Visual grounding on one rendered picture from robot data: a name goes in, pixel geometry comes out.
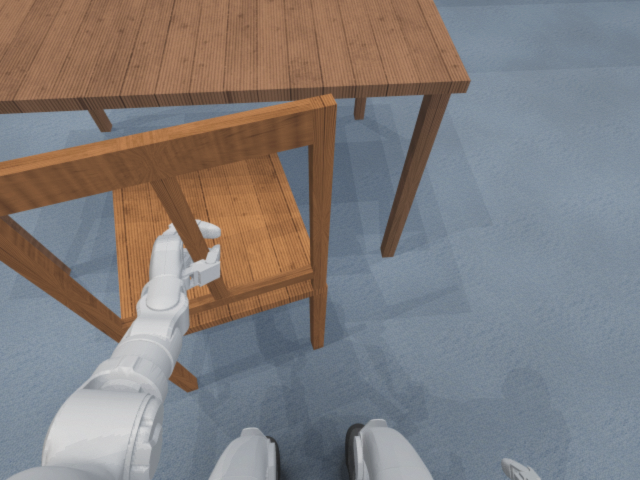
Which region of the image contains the left robot hand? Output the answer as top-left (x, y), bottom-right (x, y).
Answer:
top-left (149, 219), bottom-right (221, 290)

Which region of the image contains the robot left thigh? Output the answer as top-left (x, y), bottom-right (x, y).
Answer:
top-left (208, 435), bottom-right (276, 480)

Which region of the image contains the robot left upper arm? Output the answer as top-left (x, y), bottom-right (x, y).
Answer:
top-left (6, 389), bottom-right (164, 480)

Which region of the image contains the robot right foot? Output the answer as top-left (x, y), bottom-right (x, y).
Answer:
top-left (345, 423), bottom-right (365, 480)

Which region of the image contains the table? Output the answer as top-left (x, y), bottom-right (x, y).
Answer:
top-left (0, 0), bottom-right (471, 275)

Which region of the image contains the right robot hand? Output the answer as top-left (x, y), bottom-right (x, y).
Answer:
top-left (501, 458), bottom-right (541, 480)

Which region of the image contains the chair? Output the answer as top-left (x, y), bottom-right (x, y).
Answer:
top-left (0, 94), bottom-right (337, 393)

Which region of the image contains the robot left forearm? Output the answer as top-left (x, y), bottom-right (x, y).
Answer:
top-left (41, 276), bottom-right (190, 466)

